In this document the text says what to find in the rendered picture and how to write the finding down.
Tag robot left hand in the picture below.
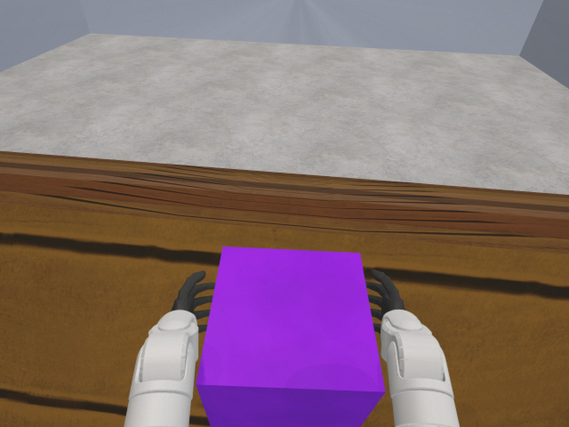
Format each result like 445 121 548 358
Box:
171 270 216 333

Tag right robot forearm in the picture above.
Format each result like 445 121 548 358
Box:
381 310 460 427

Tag robot right hand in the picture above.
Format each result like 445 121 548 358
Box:
365 270 405 334

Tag carton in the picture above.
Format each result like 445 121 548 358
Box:
196 246 385 427

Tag left robot forearm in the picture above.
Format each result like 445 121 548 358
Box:
124 310 198 427

